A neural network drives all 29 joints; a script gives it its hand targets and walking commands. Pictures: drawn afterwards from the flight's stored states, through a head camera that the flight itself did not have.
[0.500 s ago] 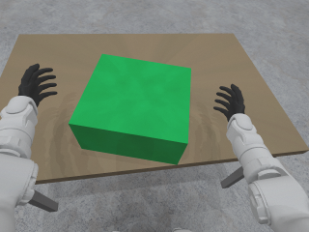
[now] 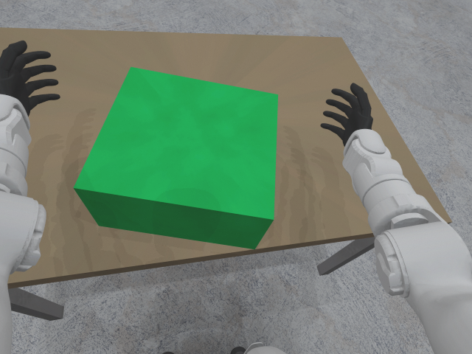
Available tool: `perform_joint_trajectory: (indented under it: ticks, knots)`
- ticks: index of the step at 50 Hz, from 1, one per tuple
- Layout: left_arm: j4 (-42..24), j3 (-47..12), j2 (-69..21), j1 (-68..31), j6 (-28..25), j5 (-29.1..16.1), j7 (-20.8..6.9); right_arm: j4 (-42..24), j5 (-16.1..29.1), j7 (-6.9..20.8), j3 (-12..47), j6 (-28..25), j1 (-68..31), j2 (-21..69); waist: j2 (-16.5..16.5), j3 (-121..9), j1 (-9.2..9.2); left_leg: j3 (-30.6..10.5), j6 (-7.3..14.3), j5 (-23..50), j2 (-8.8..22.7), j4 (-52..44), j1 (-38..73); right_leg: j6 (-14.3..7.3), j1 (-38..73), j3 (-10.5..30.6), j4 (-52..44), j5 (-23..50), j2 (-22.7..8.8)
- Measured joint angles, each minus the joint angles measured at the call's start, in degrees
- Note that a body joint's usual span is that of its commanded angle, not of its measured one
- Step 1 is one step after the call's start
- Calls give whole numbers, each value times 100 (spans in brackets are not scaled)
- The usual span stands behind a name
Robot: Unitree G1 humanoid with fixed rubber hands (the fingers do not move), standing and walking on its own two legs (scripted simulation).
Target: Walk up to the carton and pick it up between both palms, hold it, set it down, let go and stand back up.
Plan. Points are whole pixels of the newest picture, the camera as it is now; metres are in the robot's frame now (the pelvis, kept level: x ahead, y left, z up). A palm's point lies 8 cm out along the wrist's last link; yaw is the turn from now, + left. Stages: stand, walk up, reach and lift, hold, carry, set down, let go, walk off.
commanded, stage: reach and lift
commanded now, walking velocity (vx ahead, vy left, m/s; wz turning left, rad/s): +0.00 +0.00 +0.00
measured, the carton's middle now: (192, 157) +0.50 +0.00 -0.04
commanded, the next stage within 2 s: none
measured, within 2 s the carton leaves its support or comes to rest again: neither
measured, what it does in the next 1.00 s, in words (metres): lowers itself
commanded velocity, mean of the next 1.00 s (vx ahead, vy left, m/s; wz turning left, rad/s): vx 0.00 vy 0.00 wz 0.00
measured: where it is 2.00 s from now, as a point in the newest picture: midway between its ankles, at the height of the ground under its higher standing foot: outside the picture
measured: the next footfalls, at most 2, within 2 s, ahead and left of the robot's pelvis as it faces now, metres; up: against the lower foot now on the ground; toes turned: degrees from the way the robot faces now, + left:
none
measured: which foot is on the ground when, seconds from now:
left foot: down 0.00-1.00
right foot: down 0.00-1.00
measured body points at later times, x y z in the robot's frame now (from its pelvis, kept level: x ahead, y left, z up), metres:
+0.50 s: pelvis +0.01 +0.00 -0.02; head +0.15 +0.04 +0.40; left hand +0.54 +0.24 +0.01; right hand +0.45 -0.25 +0.02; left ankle +0.03 +0.12 -0.71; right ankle +0.00 -0.12 -0.71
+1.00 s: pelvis -0.01 +0.01 -0.06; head +0.14 +0.06 +0.36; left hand +0.52 +0.23 -0.03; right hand +0.44 -0.25 +0.00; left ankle +0.03 +0.12 -0.71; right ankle +0.00 -0.12 -0.71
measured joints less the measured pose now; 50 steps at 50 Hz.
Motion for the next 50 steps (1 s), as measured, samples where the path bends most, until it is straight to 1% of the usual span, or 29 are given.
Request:
perform_joint_trajectory:
  ticks: [4, 8, 10, 14, 16, 21, 25, 27, 29, 33, 37, 40, 45, 50]
  knots:
    - [220, -155, 31, -293, 3, -74, -12, 182, -30, 41, 14, 34, -237, 3, -19, -46, -50, -20, -18, 22, 1, -35, -121, -19, -125, -20, -12, 4, 3]
    - [309, -66, 49, -411, -47, 95, -38, 231, -25, 6, 89, -54, -324, 47, -22, -128, -99, -48, -38, 34, 6, -60, -253, -30, -249, -47, -37, 7, 10]
    - [357, -20, 11, -401, -135, 157, -66, 239, 35, 4, 178, -132, -305, 74, -27, -170, -88, -47, -44, 17, 12, -41, -315, -34, -312, -46, -20, -8, 15]
    - [536, 25, -76, -346, -277, 342, -122, 467, -41, -34, 191, -318, -320, 190, -28, -124, -97, -70, -48, -70, 12, 114, -441, -35, -422, -65, 121, -95, 13]
    - [524, 43, -134, -234, -349, 384, -119, 499, -22, -43, 213, -399, -251, 234, -17, -139, -83, -79, -53, -114, 17, 209, -562, -34, -532, -73, 199, -134, 16]
    - [355, 256, -283, 106, -586, 542, -51, 538, -142, -42, 122, -673, -27, 357, 58, -239, -17, -103, -59, -263, 47, 562, -1024, -33, -957, -87, 479, -245, 41]
    - [260, 307, -392, 334, -743, 572, 12, 567, -345, -69, -48, -894, 119, 483, 128, -348, 4, -115, -58, -388, 59, 883, -1445, -23, -1362, -90, 773, -357, 46]
    - [265, 383, -402, 309, -716, 626, -36, 642, -453, -81, -135, -1021, 141, 507, 145, -350, 29, -127, -58, -460, 65, 1072, -1631, -18, -1538, -96, 947, -424, 48]
    - [311, 354, -348, 221, -767, 601, -22, 697, -463, -114, -171, -1093, 153, 512, 172, -367, 70, -142, -50, -537, 70, 1272, -1811, -12, -1705, -105, 1129, -495, 50]
    - [362, 203, -251, 143, -961, 491, 50, 794, -476, -93, -182, -1217, 81, 550, 237, -390, 70, -174, -45, -675, 80, 1643, -2129, -3, -1992, -125, 1458, -620, 55]
    - [287, 99, -318, 173, -954, 488, 84, 775, -515, -75, -279, -1263, 50, 545, 253, -360, 74, -199, -35, -750, 86, 1869, -2295, 6, -2133, -142, 1647, -681, 61]
    - [291, 158, -424, 207, -939, 550, 109, 773, -541, -52, -338, -1238, -27, 515, 225, -311, 58, -196, -16, -785, 86, 1987, -2352, 12, -2189, -136, 1759, -711, 58]
    - [-9, 253, -487, 465, -925, 655, 199, 863, -614, 17, -544, -1245, -141, 467, 243, -450, 29, -209, -9, -803, 91, 2090, -2503, 21, -2320, -144, 1827, -714, 65]
    - [19, 138, -521, 437, -913, 617, 275, 969, -593, 72, -579, -1148, -269, 412, 204, -454, -18, -207, 12, -807, 87, 2131, -2495, 29, -2307, -141, 1858, -711, 61]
